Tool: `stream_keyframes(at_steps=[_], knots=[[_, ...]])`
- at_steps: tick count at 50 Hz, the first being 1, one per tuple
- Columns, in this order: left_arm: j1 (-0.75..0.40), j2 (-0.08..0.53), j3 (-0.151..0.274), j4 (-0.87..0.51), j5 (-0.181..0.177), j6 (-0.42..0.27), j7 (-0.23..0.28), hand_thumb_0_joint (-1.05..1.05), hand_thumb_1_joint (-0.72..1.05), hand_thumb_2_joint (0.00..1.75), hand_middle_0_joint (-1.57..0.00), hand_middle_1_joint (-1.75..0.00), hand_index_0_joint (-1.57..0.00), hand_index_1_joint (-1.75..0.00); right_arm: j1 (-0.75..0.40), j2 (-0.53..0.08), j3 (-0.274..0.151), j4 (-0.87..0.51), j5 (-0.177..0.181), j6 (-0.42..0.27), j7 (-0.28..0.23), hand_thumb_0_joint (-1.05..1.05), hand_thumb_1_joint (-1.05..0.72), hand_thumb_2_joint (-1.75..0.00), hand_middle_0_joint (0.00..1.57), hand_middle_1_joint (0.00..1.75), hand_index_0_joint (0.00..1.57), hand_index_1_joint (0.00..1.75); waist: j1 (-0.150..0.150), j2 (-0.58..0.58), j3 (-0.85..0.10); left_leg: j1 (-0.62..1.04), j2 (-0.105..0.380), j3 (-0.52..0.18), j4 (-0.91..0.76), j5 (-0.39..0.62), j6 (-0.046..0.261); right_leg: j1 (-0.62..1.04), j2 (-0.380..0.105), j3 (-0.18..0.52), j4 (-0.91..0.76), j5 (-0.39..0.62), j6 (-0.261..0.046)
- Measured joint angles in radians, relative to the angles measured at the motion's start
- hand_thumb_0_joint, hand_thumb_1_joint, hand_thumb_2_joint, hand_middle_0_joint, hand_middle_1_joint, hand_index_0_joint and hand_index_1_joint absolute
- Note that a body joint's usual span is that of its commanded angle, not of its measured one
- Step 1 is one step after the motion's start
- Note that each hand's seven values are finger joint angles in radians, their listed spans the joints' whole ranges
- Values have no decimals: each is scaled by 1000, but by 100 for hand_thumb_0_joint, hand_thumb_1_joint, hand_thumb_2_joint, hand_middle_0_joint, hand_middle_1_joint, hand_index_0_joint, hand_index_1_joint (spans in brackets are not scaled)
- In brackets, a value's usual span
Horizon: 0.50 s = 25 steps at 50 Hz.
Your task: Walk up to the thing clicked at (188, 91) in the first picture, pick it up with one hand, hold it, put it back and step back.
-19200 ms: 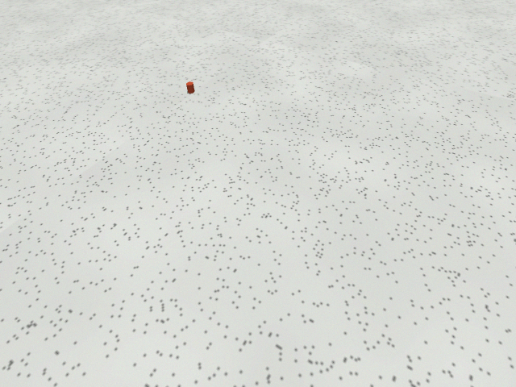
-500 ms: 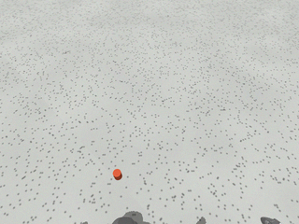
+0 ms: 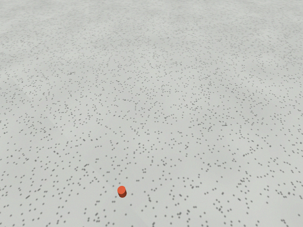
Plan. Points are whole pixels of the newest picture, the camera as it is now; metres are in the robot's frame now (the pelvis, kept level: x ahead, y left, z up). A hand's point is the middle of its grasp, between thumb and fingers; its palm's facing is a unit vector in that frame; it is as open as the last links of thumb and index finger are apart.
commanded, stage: walk up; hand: left
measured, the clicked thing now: (122, 191) +0.48 +0.22 -0.74
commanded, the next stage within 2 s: none
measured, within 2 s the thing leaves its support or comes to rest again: neither
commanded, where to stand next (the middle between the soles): +0.09 +0.00 m, yaw -2 degrees
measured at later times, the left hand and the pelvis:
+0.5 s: hand out of the picture +0.10 +0.26 -0.15, palm faces -0.02 -0.93 -0.37, open 7.4 cm; pelvis +0.02 +0.00 +0.00, yaw +0 degrees
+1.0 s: hand out of the picture +0.04 +0.28 -0.16, palm faces -0.01 -0.87 -0.49, open 7.4 cm; pelvis -0.04 -0.01 -0.03, yaw +0 degrees
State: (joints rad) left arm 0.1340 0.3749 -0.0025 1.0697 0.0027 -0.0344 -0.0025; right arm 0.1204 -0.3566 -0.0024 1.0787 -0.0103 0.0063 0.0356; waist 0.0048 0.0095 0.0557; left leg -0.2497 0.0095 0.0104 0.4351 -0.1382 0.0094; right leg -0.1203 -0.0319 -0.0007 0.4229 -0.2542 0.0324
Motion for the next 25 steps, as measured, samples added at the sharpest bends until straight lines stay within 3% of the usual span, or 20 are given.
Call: stream_keyframes(at_steps=[8,25], knots=[[-10,-2,-3,33,1,6,2,1,90,90,-20,-30,-20,-30,8,3,-9,35,1,-1,-8,1,-91,-90,20,30,20,30,-12,-14,-1,18,-3,5,-41,12,3,22,-3,3,-53,20,6],[-29,-19,-5,66,4,7,10,1,90,90,-20,-30,-20,-30,-47,5,-16,43,8,0,-13,1,-91,-90,20,30,20,30,-3,10,-13,49,-4,4,-64,8,0,58,-4,2,-87,22,7]])
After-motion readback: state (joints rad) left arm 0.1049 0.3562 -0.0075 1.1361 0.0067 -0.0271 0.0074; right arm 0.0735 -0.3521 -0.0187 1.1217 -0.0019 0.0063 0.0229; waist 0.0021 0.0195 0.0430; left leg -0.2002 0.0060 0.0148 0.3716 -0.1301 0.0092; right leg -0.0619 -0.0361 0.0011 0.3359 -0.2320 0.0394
